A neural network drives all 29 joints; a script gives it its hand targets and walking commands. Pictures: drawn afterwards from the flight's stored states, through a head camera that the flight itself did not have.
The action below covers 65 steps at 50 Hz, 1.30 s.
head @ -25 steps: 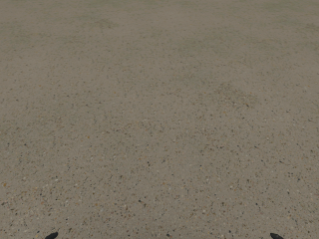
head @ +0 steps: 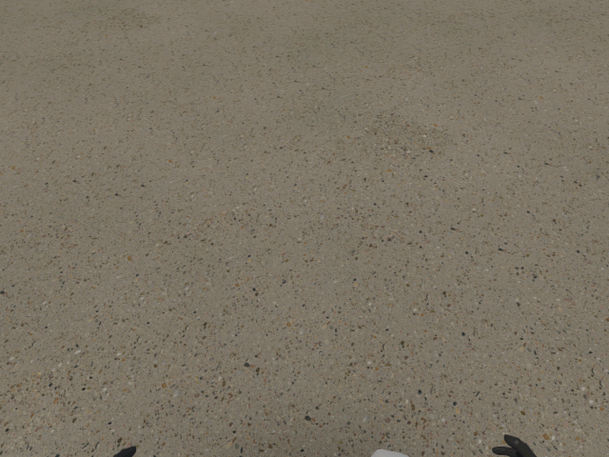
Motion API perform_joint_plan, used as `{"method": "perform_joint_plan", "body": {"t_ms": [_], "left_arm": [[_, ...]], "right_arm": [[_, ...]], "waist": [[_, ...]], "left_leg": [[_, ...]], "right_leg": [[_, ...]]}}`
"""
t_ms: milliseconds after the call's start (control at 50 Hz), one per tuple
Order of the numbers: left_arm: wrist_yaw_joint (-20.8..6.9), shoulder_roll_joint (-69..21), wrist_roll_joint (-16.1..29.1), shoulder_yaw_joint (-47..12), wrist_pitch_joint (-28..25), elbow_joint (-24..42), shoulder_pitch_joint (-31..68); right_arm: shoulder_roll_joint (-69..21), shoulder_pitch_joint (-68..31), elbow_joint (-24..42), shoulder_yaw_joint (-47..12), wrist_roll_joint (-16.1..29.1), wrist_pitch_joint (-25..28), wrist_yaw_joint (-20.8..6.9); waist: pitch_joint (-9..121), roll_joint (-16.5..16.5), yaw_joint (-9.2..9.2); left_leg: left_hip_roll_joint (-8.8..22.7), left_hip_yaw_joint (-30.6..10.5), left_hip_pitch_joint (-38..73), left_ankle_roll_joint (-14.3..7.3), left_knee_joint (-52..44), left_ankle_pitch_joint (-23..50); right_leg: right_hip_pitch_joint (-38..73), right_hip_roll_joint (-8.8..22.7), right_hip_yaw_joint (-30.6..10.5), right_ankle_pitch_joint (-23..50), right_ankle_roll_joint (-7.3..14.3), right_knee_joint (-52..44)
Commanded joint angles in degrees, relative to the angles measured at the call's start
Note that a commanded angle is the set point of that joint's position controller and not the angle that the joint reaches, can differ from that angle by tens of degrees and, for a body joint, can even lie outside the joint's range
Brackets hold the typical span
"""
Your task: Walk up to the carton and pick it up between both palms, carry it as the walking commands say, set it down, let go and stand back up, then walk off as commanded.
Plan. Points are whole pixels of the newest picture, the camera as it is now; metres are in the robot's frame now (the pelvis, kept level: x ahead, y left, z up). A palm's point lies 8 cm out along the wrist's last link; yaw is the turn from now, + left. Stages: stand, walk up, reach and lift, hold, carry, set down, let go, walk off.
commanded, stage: walk up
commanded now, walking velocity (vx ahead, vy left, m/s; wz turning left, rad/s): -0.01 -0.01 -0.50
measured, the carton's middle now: out of the picture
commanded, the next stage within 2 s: none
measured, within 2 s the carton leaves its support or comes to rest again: neither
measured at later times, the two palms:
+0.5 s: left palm out of the picture +0.14 +0.24 -0.11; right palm out of the picture +0.05 -0.31 -0.10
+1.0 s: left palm (332, 325) +0.34 -0.02 -0.12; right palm out of the picture -0.16 -0.29 -0.12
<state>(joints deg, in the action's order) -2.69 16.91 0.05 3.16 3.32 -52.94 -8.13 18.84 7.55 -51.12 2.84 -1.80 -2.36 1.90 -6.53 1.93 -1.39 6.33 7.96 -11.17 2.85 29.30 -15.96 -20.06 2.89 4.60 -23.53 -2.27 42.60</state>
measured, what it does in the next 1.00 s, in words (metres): steps to the right, turning right: right foot, then left foot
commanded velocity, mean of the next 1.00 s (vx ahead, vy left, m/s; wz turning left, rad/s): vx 0.25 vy -0.09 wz -0.49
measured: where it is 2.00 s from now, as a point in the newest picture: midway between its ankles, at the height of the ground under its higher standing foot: (451, 384)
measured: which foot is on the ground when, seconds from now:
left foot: down 0.00-0.02, up 0.04-0.52, down 0.54-1.00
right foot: up 0.00-0.02, down 0.04-0.52, up 0.54-0.98, down 1.00-1.00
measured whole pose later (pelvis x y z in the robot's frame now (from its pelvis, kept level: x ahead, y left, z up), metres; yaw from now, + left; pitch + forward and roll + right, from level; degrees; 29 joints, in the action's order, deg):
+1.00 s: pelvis +0.06 -0.12 -0.01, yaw -29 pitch +2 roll -1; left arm -5.3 14.8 -1.8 2.0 0.7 -47.5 -1.7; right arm 13.4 30.9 -55.6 3.8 -2.2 2.6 -0.1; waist -1.8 -1.4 5.9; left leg 14.9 16.1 2.5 8.3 25.1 -24.8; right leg -25.3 2.9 5.8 -15.7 0.1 34.5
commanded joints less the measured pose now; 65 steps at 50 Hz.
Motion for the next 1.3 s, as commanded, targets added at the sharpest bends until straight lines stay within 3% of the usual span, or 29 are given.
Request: {"method": "perform_joint_plan", "body": {"t_ms": [0, 20, 40, 60, 80, 120, 180, 380, 440, 460, 480, 500, 520, 540, 560, 580, 620, 660, 760, 860, 920, 960, 980, 1000, 1020, 1040, 1080, 1140, 1280], "left_arm": [[0.4, 7.5, -0.6, 2.2, -1.2, 3.8, -3.5], [0.7, 13.7, -1.5, 3.4, -1.8, 4.1, -5.6], [1.2, 18.0, -1.8, 4.6, -2.0, 4.8, -7.7], [1.6, 15.3, -1.2, 4.5, -1.7, 3.5, -9.7], [2.3, 12.0, -0.9, 3.4, -1.1, 4.4, -6.8], [2.7, 8.4, 0.2, 2.1, -0.8, 6.5, -0.6], [2.4, 7.7, -0.1, 2.1, -1.0, 7.1, -2.6], [1.7, 9.4, -1.3, 2.0, -0.3, 9.4, -4.6], [1.3, 9.9, -1.5, 1.9, 0.2, 10.0, -3.3], [1.0, 10.1, -1.8, 1.9, 0.1, 10.1, -2.2], [-0.3, 11.0, -2.0, 1.9, -0.1, 12.3, 2.5], [-1.3, 8.6, -1.7, 1.1, 0.0, 14.6, 10.8], [-1.3, 1.5, -2.1, 0.1, -0.4, 14.2, 9.5], [-1.0, 1.3, -3.1, 0.5, -1.1, 14.9, 8.8], [-1.6, 3.3, -3.0, 1.5, -1.4, 14.0, 8.5], [-2.6, 4.8, -3.1, 2.1, -1.4, 12.1, 5.7], [-4.1, 4.2, -2.9, 2.0, -1.1, 10.4, 3.3], [-4.4, 1.9, -2.6, 1.3, -1.0, 9.7, 3.4], [-4.2, 0.0, -1.8, 0.0, -0.7, 10.2, 9.3], [-4.5, -0.5, -1.2, -1.0, -1.3, 11.0, 14.7], [-2.9, 0.8, -1.6, -0.5, -2.7, 9.1, 11.3], [-1.8, 2.5, -1.9, 0.5, -3.6, 6.6, 3.2], [-1.0, 5.1, -2.3, 1.8, -4.3, 3.9, -4.7], [-0.1, 10.8, -3.0, 3.8, -5.0, 2.2, -14.4], [0.9, 16.8, -2.5, 5.1, -5.4, 2.4, -19.0], [1.8, 15.1, -2.2, 4.7, -5.5, 1.5, -18.0], [2.5, 6.8, -1.5, 1.9, -6.0, 2.4, -9.6], [2.3, 3.8, -1.5, 0.4, -7.2, 2.9, -6.1], [2.5, 5.7, -1.7, 0.6, -8.3, 1.8, -11.4]], "right_arm": [[7.6, -1.2, 4.4, 2.3, 0.5, 0.2, -0.5], [3.7, 0.5, 5.8, 1.4, 0.7, -0.1, -0.8], [1.3, -1.1, 8.3, 1.0, -0.2, -1.0, -0.7], [1.7, -2.2, 8.4, 1.6, -0.3, -1.6, -0.4], [1.9, -0.8, 8.3, 0.7, 0.2, -1.0, -0.4], [3.3, -0.5, 5.6, -0.1, 0.4, -0.1, -0.7], [3.1, 0.5, 5.4, 0.0, 0.5, -0.4, -0.9], [2.7, -1.3, 8.1, 0.3, 1.3, -0.4, -0.8], [2.9, 0.9, 7.6, 0.2, 1.7, 0.0, -0.6], [2.9, 3.0, 7.1, 0.5, 1.8, 0.4, -0.6], [4.0, 10.9, 5.2, 1.5, 2.5, 0.6, -0.3], [6.9, 19.4, 2.3, 3.2, 3.1, 1.0, 0.4], [13.0, 21.8, 0.7, 4.8, 1.8, 1.6, 0.8], [13.5, 14.7, 3.0, 4.7, 0.5, 1.7, 1.4], [12.0, 10.2, 3.6, 4.7, 0.7, 1.9, 1.1], [10.3, 6.7, 3.8, 4.5, 1.1, 2.6, 0.7], [7.8, 8.5, 2.7, 4.2, 0.9, 4.3, 0.7], [5.2, 12.0, 1.6, 3.4, 0.3, 5.3, 0.2], [5.0, 20.0, 0.2, 3.5, -0.4, 6.3, -0.4], [5.9, 22.0, -0.4, 3.4, -0.7, 6.4, -0.3], [5.1, 20.6, -1.5, 2.9, -0.8, 5.6, -1.8], [5.8, 19.4, -1.7, 3.3, -0.1, 5.4, -2.3], [4.9, 20.9, -1.6, 3.0, -0.1, 5.5, -2.4], [1.7, 20.9, 0.6, 2.1, -0.4, 5.9, -2.5], [-1.6, 17.8, 4.9, 1.1, -1.3, 6.8, -3.0], [0.5, 13.0, 6.6, 1.7, -1.6, 7.0, -3.1], [-1.3, 10.1, 4.6, 1.5, -0.5, 7.4, -3.0], [-2.1, 12.8, 2.6, 1.6, -0.9, 5.5, -3.2], [-3.3, -4.8, 7.5, 0.6, -0.2, 4.2, -4.9]], "waist": [[9.0, 3.0, -2.40], [8.7, -13.8, -2.78], [9.2, -23.3, -3.55], [9.9, -17.8, -3.53], [9.5, -14.4, -0.59], [8.4, -10.8, 0.55], [9.1, -7.8, 0.00], [8.2, -10.0, -1.35], [8.3, -11.0, -0.72], [9.1, -11.1, 0.37], [11.5, -13.3, 4.72], [8.4, -7.9, 11.02], [4.8, 12.6, 10.69], [2.3, 9.5, 6.29], [1.0, 7.2, 4.70], [0.0, 5.6, 2.30], [1.8, 4.8, 1.56], [0.3, 5.5, 2.11], [-3.9, 7.4, 4.99], [-5.4, 10.9, 6.55], [-2.7, 13.9, 5.45], [4.0, 10.2, 1.55], [10.8, 3.3, -1.66], [17.6, -9.8, -6.42], [20.4, -23.4, -7.44], [18.9, -15.8, -6.66], [10.8, -5.9, -2.44], [9.0, -8.3, 1.55], [0.0, -9.7, -1.37]], "left_leg": [[9.2, -1.8, -3.7, -4.8, 5.4, 14.4], [2.1, 2.0, -13.4, -1.8, 19.2, -4.1], [-3.3, -3.2, -23.1, 0.0, 27.9, -22.8], [-1.3, -8.5, -21.2, -0.2, 32.9, -20.5], [0.5, -9.3, -22.0, 0.4, 32.3, -19.3], [1.6, -8.4, -20.5, 0.5, 32.1, -10.3], [0.9, -6.8, -19.3, 1.0, 33.8, -8.5], [-2.9, -6.2, -13.0, 0.3, 19.8, -8.4], [-4.6, -5.7, -7.6, -0.2, 13.0, -9.4], [-5.1, -5.3, -3.6, -0.1, 9.0, -9.9], [-4.1, -4.7, 9.8, -1.0, 2.8, -8.6], [0.1, -6.7, 25.6, -1.2, -7.2, -4.8], [15.2, -23.7, 26.8, -1.1, -17.9, -18.5], [27.3, -37.2, 16.4, -5.8, -23.7, -28.4], [25.2, -37.1, 5.1, -7.6, -25.5, -31.6], [21.6, -29.3, 2.0, -5.8, -23.6, -25.5], [15.0, -17.3, 3.9, -3.7, -20.9, -13.8], [12.5, -12.5, 5.1, -3.1, -19.8, -9.5], [13.3, -7.8, 8.7, -4.0, -19.9, -2.5], [14.5, 0.5, 6.6, -4.5, -21.2, 6.0], [12.8, 4.6, 3.7, -5.2, -19.2, 0.4], [12.4, 7.6, 4.0, -4.7, -4.6, 17.8], [9.6, 9.5, -0.4, -3.1, 11.8, 24.7], [5.2, 7.7, -15.4, -0.9, 30.8, 5.6], [-2.1, -0.2, -31.0, -0.5, 43.0, -19.4], [1.7, -7.7, -34.4, -2.5, 46.9, -16.4], [6.3, -8.2, -31.8, -2.3, 42.3, -3.5], [5.6, -5.2, -22.0, 0.1, 35.3, -0.9], [2.1, -2.9, -21.7, 0.9, 13.5, 10.3]], "right_leg": [[12.3, 1.5, -1.5, 10.1, 2.1, -15.8], [16.2, 11.1, -15.7, 22.7, 5.4, -23.1], [14.2, 22.2, -33.4, 36.6, 12.3, -26.2], [13.1, 20.4, -32.3, 37.9, 14.1, -26.1], [13.9, 16.6, -25.2, 33.5, 13.5, -23.2], [14.6, 9.8, -19.2, 30.1, 10.3, -22.1], [14.5, 9.7, -18.4, 32.6, 10.4, -22.1], [10.6, 9.4, -26.2, 21.0, 11.5, -25.3], [8.5, 8.1, -27.6, 17.6, 11.1, -26.1], [6.5, 7.0, -28.1, 9.6, 10.5, -27.0], [-3.8, 4.4, -27.1, -11.0, 9.4, -29.1], [-20.7, -1.5, -20.1, -11.8, 5.5, -19.3], [-30.8, -9.9, -9.3, -7.1, 3.3, 5.2], [-35.1, -4.8, -9.6, -1.8, 0.2, 14.2], [-27.7, -1.2, -11.3, 4.3, -0.7, 17.2], [-23.9, -0.1, -11.0, 8.7, -0.8, 21.2], [-22.2, -0.4, -7.6, 12.5, -1.1, 29.0], [-23.1, 0.5, -7.1, 14.7, -0.8, 31.0], [-26.9, 2.5, -4.8, 17.5, -1.4, 23.9], [-17.1, 2.2, -1.0, 14.2, -0.3, 2.6], [-5.1, -0.3, 3.4, 6.6, 1.9, -5.4], [6.0, -4.2, 6.6, 5.8, 2.9, -10.7], [17.9, -6.1, 4.1, 4.2, 4.2, -13.5], [29.9, 6.6, -14.6, -5.6, 7.6, -19.1], [35.1, 18.9, -41.7, -10.4, 12.4, -28.2], [34.7, 19.1, -40.7, -9.2, 13.1, -28.6], [24.1, 14.0, -27.7, 8.4, 13.0, -26.5], [13.3, 11.0, -18.5, 24.4, 11.3, -27.2], [11.7, 9.8, -15.8, 17.3, 11.3, -34.5]]}}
